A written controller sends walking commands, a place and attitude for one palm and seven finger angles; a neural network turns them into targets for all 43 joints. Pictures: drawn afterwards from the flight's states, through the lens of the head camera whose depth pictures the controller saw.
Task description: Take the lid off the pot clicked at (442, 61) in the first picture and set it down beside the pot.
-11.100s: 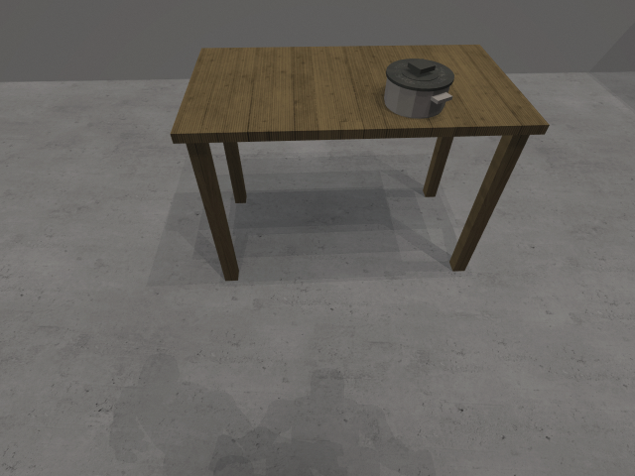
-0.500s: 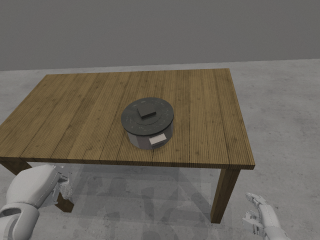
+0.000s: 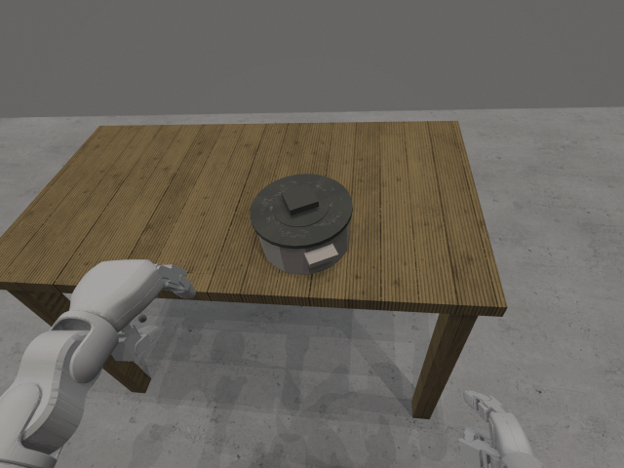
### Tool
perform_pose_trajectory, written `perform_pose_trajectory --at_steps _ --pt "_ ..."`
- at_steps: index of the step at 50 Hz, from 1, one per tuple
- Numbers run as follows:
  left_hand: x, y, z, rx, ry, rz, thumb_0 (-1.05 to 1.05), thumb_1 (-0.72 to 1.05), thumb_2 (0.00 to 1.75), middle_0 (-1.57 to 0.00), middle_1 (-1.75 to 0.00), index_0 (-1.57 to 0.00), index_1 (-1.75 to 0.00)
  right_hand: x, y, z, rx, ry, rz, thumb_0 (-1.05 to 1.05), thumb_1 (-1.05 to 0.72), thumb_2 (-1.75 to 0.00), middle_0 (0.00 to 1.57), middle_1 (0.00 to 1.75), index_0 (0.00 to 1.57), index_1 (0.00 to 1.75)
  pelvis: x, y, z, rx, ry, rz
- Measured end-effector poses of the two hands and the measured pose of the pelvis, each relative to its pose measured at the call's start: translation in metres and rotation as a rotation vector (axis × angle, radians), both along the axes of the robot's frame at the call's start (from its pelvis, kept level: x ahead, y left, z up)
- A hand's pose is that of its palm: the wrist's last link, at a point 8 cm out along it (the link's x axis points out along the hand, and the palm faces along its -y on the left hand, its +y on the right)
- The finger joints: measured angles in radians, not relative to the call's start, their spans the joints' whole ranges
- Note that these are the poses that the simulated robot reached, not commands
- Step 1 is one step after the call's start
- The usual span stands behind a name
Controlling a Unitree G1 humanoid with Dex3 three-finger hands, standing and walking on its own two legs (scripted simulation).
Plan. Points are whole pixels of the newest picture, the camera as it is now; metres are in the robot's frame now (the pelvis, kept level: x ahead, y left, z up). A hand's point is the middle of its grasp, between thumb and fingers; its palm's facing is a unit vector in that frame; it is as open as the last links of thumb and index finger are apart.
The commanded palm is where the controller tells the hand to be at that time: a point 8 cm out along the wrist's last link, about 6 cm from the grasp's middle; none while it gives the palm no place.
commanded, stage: reach forward and open the fingers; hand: left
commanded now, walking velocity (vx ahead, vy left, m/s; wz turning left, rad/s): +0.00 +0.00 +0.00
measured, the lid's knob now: (299, 199) +0.54 +0.09 +0.03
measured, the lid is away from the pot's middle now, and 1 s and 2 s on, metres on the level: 0.00 0.00 0.00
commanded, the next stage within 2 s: move the open hand above the knob in 0.28 s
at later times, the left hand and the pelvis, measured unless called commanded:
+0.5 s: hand (156, 283) +0.30 +0.24 +0.09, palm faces -0.23 -0.08 -0.97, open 10.0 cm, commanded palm +0.30 +0.23 +0.16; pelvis +0.00 +0.00 +0.00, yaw +1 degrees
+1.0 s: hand (207, 243) +0.38 +0.19 +0.09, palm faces -0.26 -0.07 -0.96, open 10.0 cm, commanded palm +0.36 +0.19 +0.16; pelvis +0.02 -0.01 +0.00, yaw +0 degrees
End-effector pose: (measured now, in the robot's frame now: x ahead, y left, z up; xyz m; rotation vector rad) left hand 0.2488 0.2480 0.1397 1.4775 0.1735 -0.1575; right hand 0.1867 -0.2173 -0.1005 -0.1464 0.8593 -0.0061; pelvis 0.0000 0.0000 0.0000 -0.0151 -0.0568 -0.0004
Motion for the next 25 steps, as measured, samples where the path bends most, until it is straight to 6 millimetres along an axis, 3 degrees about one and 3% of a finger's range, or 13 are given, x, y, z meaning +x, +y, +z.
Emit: perform_pose_trajectory --at_steps 9,25 --pt "0.015 0.0 0.006 0.009 -0.019 -0.009 0.0 -0.2 1.32 -0.85 -0.14 -0.86 -0.14 -0.002 0.004 0.0 0.003 -0.003 -0.004 0.01 -0.91 -0.89 0.2 0.3 0.2 0.3 -0.003 0.005 0.0 0.001 0.002 -0.001" --pt "0.048 -0.004 0.007 0.012 0.027 0.033 -0.01 -0.25 1.36 -0.84 -0.09 -0.84 -0.08 0.007 -0.001 0.002 -0.007 -0.006 0.003 0.01 -0.91 -0.89 0.2 0.3 0.2 0.3 -0.001 0.001 -0.001 0.003 0.012 0.013"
